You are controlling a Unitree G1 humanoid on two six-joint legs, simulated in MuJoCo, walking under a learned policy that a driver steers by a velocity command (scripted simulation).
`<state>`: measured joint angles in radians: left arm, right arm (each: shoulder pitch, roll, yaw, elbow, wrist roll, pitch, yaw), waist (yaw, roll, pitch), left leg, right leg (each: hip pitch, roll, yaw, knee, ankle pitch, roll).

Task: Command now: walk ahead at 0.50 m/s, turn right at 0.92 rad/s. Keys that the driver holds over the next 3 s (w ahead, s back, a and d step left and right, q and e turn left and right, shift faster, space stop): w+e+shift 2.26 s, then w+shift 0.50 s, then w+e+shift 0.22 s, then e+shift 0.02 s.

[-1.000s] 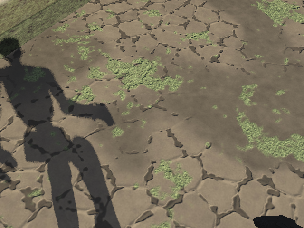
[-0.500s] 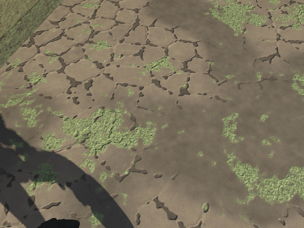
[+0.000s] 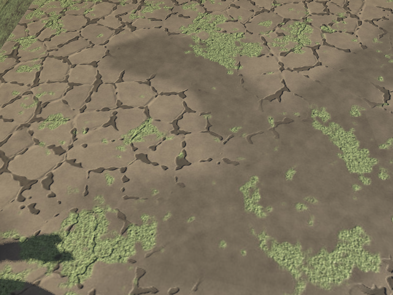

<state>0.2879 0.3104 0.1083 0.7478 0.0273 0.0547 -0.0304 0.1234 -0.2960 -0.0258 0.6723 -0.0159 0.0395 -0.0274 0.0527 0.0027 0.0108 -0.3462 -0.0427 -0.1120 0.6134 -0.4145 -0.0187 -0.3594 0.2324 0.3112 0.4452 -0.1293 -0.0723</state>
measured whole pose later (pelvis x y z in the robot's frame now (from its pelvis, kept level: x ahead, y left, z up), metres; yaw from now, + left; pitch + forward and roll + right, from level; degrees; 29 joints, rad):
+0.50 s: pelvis +0.19 -0.09 -0.04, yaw -29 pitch +3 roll +0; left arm -0.03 0.32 0.04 0.57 0.03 0.02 -0.11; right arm 0.55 -0.31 -0.05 0.88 -0.04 -0.05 -0.02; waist -0.10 -0.01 0.02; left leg 0.24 0.13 0.36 0.30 -0.50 -0.13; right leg -0.68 -0.03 -0.11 0.84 -0.34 -0.15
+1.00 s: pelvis +0.56 -0.40 -0.03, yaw -58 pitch +1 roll +1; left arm 0.39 0.38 0.08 0.83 0.00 -0.06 0.00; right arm 0.07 -0.30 -0.01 0.60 -0.05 -0.06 -0.01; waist 0.07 -0.04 0.06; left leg -0.53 0.03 0.03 0.68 -0.16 -0.02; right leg -0.07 0.16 0.22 1.05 -0.43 -0.14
